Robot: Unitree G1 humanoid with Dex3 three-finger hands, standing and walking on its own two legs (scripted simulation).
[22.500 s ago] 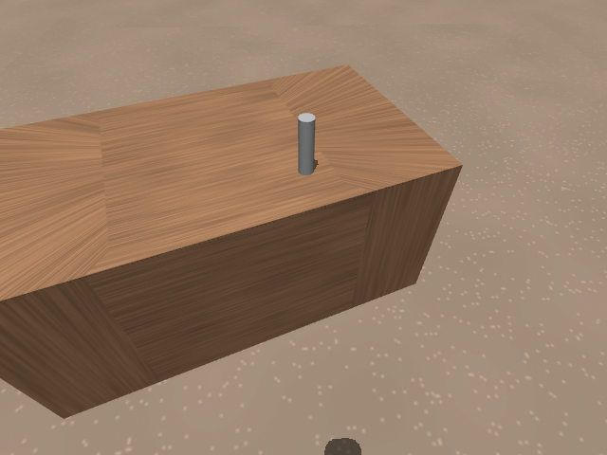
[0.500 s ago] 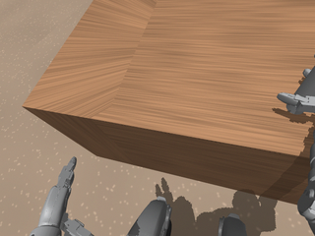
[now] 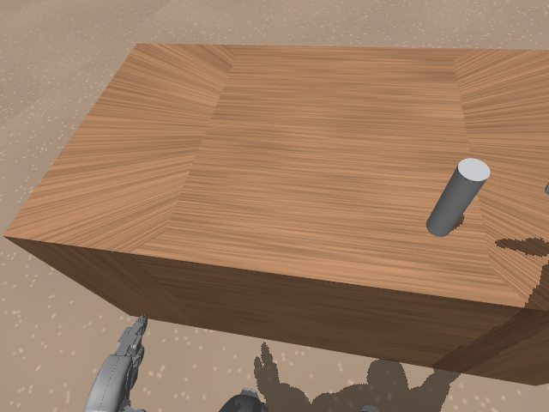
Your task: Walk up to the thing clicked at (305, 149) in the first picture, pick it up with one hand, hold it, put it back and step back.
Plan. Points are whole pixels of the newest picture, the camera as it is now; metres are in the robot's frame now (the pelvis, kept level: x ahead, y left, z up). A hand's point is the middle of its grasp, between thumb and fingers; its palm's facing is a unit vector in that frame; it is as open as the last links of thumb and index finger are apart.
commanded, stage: sink last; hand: right
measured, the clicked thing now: (453, 201) +0.49 -0.21 -0.03
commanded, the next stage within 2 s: home in 1.10 s
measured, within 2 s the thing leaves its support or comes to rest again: neither
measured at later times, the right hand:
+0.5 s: hand out of the picture +0.29 -0.31 +0.06, palm faces +0.36 +0.85 -0.38, open 17.1 cm
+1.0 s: hand out of the picture +0.15 -0.24 +0.02, palm faces +0.36 +0.86 -0.35, open 17.3 cm
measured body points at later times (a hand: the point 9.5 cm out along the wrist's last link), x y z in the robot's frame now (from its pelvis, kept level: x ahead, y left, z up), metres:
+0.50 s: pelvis +0.02 +0.00 +0.03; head +0.04 +0.00 +0.48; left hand +0.17 +0.26 -0.02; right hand +0.26 -0.35 +0.08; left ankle +0.01 +0.16 -0.68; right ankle +0.00 -0.13 -0.68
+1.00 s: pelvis +0.00 +0.03 +0.02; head +0.00 +0.05 +0.47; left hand +0.17 +0.31 -0.01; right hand +0.13 -0.28 +0.05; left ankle +0.01 +0.16 -0.68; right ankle +0.00 -0.13 -0.68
